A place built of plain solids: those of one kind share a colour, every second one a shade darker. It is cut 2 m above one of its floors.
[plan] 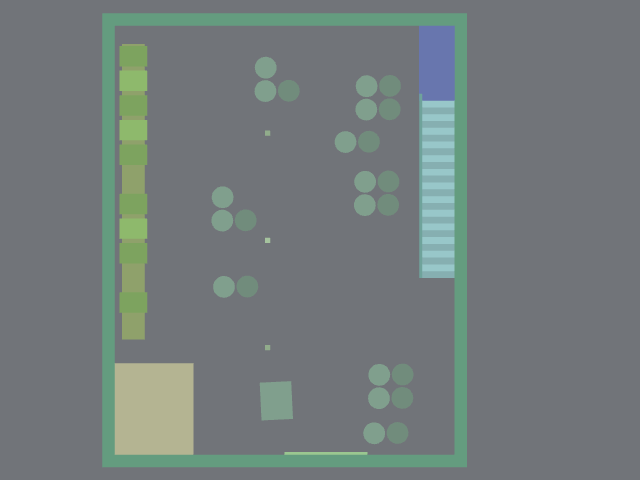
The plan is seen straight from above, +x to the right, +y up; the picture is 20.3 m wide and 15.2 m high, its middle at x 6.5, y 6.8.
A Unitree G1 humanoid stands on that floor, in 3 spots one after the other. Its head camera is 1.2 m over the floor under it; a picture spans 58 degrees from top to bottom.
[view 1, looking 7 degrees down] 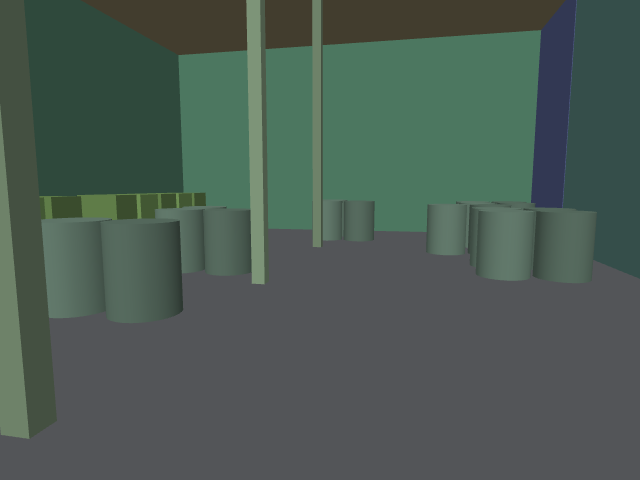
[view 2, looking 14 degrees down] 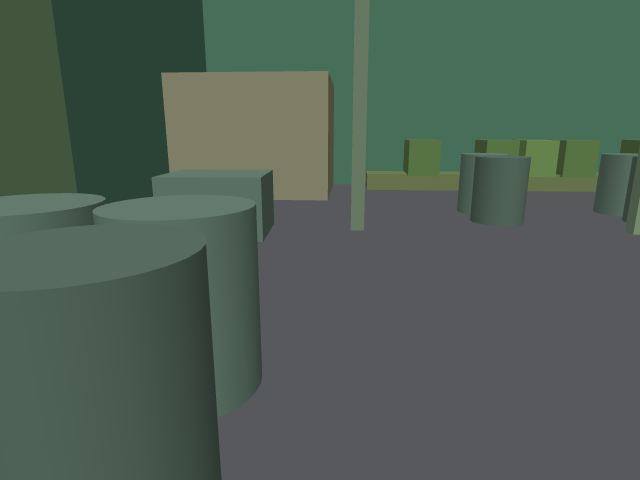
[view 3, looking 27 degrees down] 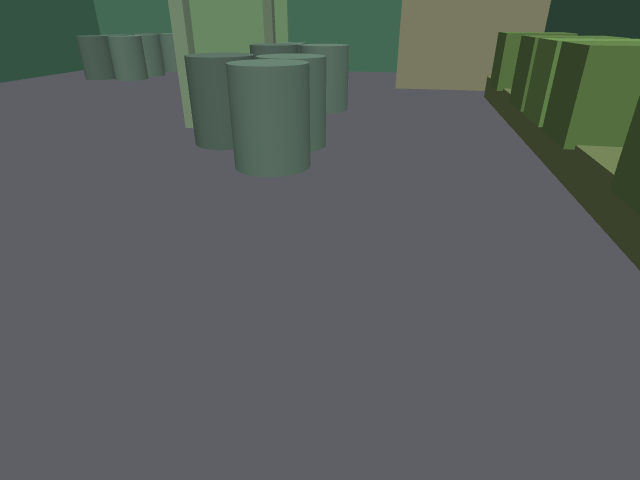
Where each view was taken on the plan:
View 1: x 6.69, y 1.70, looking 102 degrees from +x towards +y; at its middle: post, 8.65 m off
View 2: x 10.25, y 3.30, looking -176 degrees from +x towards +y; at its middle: ground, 4.96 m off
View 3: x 2.25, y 11.88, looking -79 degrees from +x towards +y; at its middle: ground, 2.64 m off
